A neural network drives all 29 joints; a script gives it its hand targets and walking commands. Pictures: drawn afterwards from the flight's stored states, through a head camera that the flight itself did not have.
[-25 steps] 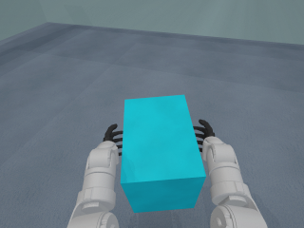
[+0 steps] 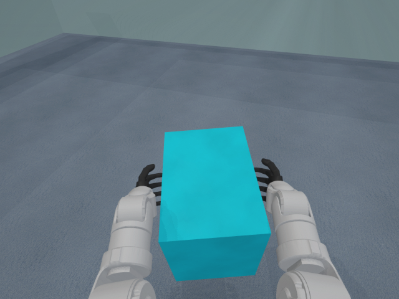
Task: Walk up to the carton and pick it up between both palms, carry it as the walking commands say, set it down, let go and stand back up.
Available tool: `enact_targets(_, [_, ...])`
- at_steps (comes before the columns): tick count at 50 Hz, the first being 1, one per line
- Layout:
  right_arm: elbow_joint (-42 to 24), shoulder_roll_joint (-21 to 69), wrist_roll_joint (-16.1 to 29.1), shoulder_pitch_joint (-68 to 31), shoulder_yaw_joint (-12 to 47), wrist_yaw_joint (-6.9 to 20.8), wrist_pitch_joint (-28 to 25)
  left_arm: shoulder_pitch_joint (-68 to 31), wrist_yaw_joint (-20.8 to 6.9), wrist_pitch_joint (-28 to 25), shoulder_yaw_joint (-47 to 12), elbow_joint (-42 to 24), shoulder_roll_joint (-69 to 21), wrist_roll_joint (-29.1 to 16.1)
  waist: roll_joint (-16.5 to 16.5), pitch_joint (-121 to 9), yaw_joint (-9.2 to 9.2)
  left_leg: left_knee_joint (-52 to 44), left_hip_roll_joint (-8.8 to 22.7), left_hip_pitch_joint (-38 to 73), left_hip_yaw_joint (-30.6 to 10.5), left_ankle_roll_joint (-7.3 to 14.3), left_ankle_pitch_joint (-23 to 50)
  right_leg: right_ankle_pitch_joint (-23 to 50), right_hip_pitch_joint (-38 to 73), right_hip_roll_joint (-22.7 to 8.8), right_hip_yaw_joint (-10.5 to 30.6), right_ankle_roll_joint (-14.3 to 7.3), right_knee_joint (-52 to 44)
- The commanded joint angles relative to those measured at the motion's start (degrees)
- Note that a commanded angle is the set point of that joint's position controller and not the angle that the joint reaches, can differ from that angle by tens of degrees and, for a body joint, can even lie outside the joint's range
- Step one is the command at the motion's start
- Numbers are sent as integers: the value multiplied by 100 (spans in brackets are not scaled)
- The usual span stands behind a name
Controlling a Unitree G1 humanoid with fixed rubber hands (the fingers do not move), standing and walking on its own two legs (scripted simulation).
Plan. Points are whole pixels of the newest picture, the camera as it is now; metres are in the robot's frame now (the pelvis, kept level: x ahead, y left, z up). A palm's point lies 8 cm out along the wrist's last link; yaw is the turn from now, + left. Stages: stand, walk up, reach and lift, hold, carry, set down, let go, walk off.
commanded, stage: reach and lift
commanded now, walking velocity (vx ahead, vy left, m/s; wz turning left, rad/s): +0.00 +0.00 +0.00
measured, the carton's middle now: (209, 203) +0.35 +0.00 -0.01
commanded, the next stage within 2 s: hold in 0.22 s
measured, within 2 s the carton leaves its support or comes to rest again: neither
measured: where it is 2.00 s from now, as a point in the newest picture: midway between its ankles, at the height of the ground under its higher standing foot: (284, 257)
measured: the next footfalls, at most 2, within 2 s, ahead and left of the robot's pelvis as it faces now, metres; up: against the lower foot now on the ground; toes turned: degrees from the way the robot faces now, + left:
right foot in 1.28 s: +0.25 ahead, -0.22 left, +0.00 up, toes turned -13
left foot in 1.58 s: +0.61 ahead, -0.15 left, +0.00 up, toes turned -24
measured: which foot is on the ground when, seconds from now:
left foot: down 0.00-1.00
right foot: down 0.00-0.84, up 0.86-1.00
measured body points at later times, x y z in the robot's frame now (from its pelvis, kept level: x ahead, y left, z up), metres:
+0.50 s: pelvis +0.00 +0.00 +0.00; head -0.07 -0.02 +0.44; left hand +0.31 +0.14 +0.06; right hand +0.32 -0.15 +0.05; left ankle +0.05 +0.13 -0.72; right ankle +0.06 -0.11 -0.72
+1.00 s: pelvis +0.04 +0.00 +0.02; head +0.03 +0.00 +0.47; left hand +0.36 +0.13 +0.11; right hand +0.36 -0.15 +0.10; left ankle +0.03 +0.13 -0.72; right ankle +0.06 -0.15 -0.68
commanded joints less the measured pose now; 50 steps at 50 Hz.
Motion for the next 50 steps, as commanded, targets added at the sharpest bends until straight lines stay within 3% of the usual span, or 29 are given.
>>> enact_targets(1, [-152, 6737, 1498, -3216, 3158, 1715, 15, -4252, -1774, -226, -3554, -793, -5890, -1714, -217, -2214, -156, -810, -374, 547, -604, 256, 283, 424, 765, 90, 179, 137, -1366])
enact_targets(13, [-419, 6788, 1604, -2961, 3395, 1719, 74, -3985, -1801, -198, -3753, -1056, -5930, -1802, -238, -2282, -187, -812, -369, 615, -652, 270, 460, 594, 791, 94, 194, 147, -1355])
enact_targets(34, [-527, 6813, 1619, -2865, 3461, 1732, 133, -3839, -1860, -150, -3784, -1128, -5912, -1765, -282, -1994, -178, -833, -355, 510, -660, 303, 106, 131, 638, 64, 241, 137, -1428])
enact_targets(35, [-1085, 6489, 1476, -3191, 3682, 1727, 146, -3883, -1849, -130, -3722, -1362, -5798, -1646, -514, -1665, -16, -580, 406, -575, -478, 276, -1117, -1409, -142, -841, 638, -231, -1839])
enact_targets(36, [-1389, 6579, 1629, -3325, 3877, 1688, 222, -4165, -1788, -69, -3876, -1862, -5769, -1814, -772, -1494, -21, -155, 250, -1028, -433, 246, -2387, -3402, -463, -926, 1322, -489, -2242])
enact_targets(37, [-1313, 6620, 1629, -3477, 3833, 1659, 277, -4368, -1747, -36, -3957, -1917, -5748, -1856, -1267, -1307, -35, 954, -77, -753, -79, 117, -2133, -3961, -1344, -1190, 1820, -627, -2862])
enact_targets(38, [-1321, 6646, 1641, -3566, 3846, 1624, 321, -4507, -1689, 11, -4122, -2014, -5729, -1935, -1722, -1304, -80, 1383, -447, -205, 356, 29, -1230, -3973, -1910, -1347, 1984, -614, -3303])
enact_targets(39, [-1421, 6585, 1677, -3395, 3890, 1561, 381, -4444, -1606, 121, -4263, -2139, -5692, -2002, -1631, -1439, -172, 830, -202, 487, 201, 120, -925, -3530, -2285, -1222, 1636, -461, -3187])
enact_targets(40, [-1723, 6534, 1824, -3192, 4042, 1489, 464, -4323, -1509, 252, -4439, -2460, -5715, -2112, -1223, -1780, -266, 5, -43, 1430, 171, 248, -882, -2630, -2575, -867, 972, -237, -2540])
enact_targets(41, [-1863, 6437, 1948, -2923, 4080, 1410, 603, -4219, -1436, 402, -4586, -2770, -5732, -2150, -45, -2051, -396, -1391, 410, 2182, -411, 372, -1675, -1996, -2988, -190, 125, 129, -1257])
enact_targets(42, [-2209, 6386, 2119, -2842, 4153, 1309, 738, -4108, -1348, 554, -4804, -3156, -5908, -2209, 1780, -2283, -333, -2410, 1901, 2360, -2413, 683, -2985, -935, -3392, 239, -726, 274, 1031])
enact_targets(43, [-2675, 6391, 2259, -2734, 4275, 1202, 852, -4001, -1254, 691, -4974, -3490, -5862, -2336, 1682, -2161, -102, -2741, 2765, 1980, -3006, 1052, -3336, -478, -3446, -333, -698, 219, 1614])
enact_targets(44, [-3192, 6307, 2374, -2855, 4421, 1102, 975, -3942, -1171, 811, -5051, -3795, -5827, -2467, 1291, -2105, -16, -2932, 2833, 1689, -2836, 1215, -3423, -397, -3322, -481, -665, 164, 1827])
enact_targets(45, [-3549, 6127, 2412, -2915, 4489, 1009, 1087, -3718, -1110, 952, -5020, -3863, -5764, -2499, 989, -2135, 14, -2883, 2754, 1597, -2600, 1217, -3251, -290, -3231, -547, -639, 134, 1892])
enact_targets(47, [-4013, 5796, 2391, -2148, 4520, 801, 1327, -2767, -918, 1237, -5000, -3943, -5716, -2504, 624, -2181, 12, -2525, 2408, 1836, -1634, 1012, -2044, -32, -3036, -558, -726, 103, 1459])
enact_targets(50, [-4475, 5494, 2314, -1567, 4329, 571, 1656, -2123, -639, 1538, -5033, -4340, -5483, -2547, 919, -2099, -19, -2389, 2237, 2164, -691, 797, -1183, 93, -3028, -436, -999, 181, 1205])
